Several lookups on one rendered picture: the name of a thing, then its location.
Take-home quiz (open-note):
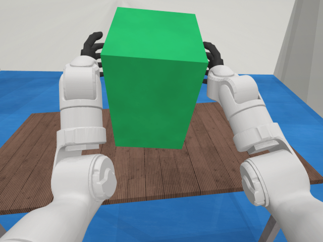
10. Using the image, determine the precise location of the robot right hand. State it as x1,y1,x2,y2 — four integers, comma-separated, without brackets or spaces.
202,41,224,84

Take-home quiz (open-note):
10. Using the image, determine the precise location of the robot left hand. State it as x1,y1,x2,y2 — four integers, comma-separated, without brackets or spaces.
80,32,104,77

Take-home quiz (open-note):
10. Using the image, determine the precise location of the table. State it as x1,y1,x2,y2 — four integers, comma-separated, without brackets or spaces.
0,102,323,242

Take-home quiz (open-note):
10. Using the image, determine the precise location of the carton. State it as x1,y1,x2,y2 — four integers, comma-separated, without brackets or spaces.
100,7,208,149

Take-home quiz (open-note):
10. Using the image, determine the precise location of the robot left forearm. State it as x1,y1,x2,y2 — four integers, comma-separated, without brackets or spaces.
51,55,106,191

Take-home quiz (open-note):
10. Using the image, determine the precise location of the robot right forearm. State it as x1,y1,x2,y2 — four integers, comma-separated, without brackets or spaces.
206,65,310,189

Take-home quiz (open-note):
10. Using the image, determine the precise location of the robot right upper arm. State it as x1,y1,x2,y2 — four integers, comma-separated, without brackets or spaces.
240,149,323,242

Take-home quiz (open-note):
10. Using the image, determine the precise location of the robot left upper arm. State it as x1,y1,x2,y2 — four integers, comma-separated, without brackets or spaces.
0,154,117,242

